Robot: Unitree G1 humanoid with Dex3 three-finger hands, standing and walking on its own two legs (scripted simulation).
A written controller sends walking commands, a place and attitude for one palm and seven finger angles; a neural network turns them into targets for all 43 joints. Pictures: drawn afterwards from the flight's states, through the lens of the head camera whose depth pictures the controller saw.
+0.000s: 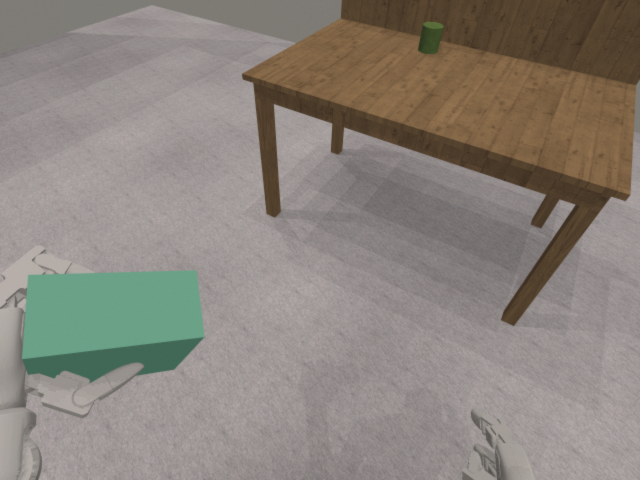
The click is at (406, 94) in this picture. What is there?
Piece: table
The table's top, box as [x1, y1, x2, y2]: [242, 18, 635, 200]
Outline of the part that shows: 242,73 243,79 625,200 630,193 635,85 442,41 440,41 438,51 436,53 425,54 417,50 420,36 341,18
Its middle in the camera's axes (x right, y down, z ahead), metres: +0.42 -0.55 +1.35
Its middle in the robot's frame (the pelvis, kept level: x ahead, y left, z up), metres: +1.39 -0.34 -0.12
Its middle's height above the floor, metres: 0.66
